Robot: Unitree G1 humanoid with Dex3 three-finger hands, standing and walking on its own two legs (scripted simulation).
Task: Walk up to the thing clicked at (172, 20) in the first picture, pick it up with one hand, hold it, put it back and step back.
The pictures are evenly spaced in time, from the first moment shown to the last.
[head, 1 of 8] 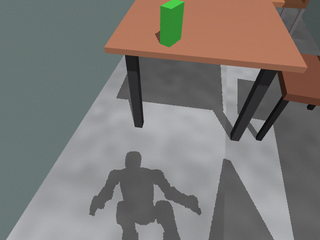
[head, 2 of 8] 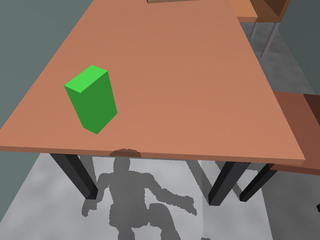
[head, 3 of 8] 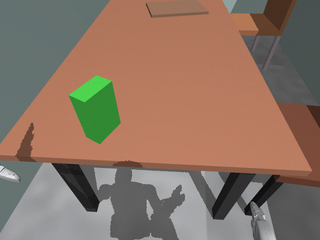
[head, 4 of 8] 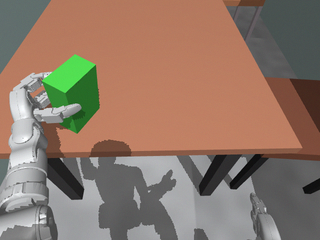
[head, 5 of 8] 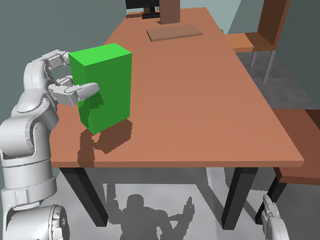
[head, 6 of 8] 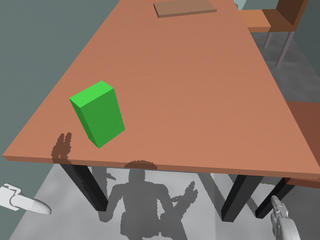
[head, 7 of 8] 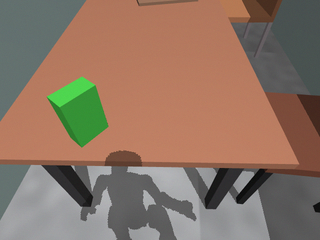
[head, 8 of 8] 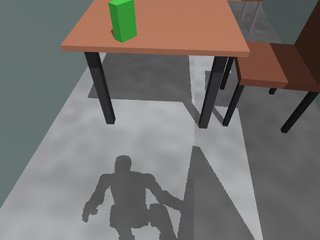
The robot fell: no
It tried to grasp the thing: yes
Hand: left
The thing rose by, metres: 0.20
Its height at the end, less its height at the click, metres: +0.00
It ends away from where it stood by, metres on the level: 0.01
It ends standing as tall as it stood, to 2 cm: yes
